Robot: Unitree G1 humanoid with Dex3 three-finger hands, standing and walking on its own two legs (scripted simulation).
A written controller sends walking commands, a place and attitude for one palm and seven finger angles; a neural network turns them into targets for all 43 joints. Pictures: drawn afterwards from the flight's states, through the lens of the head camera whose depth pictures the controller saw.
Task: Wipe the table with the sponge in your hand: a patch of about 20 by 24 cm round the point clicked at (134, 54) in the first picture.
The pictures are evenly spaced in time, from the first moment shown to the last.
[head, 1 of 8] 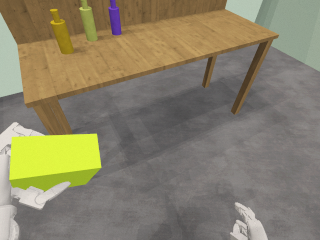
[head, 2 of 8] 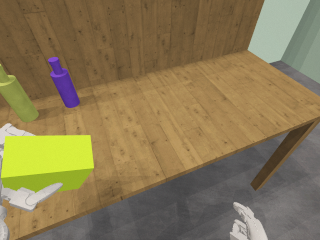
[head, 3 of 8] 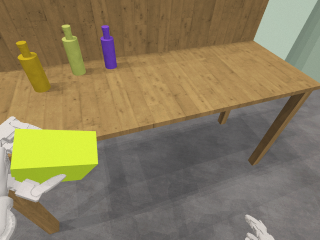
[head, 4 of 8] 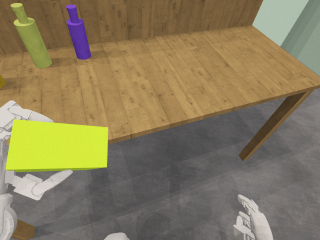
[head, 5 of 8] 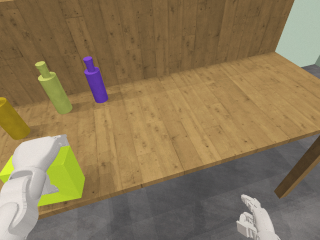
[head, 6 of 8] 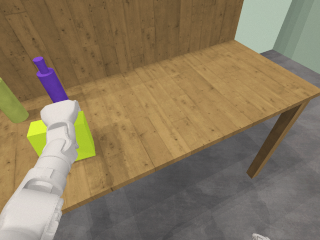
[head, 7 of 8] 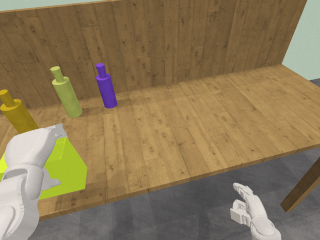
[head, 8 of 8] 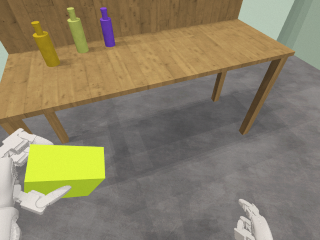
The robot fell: no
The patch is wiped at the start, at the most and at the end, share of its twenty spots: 0.00 0.70 0.70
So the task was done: no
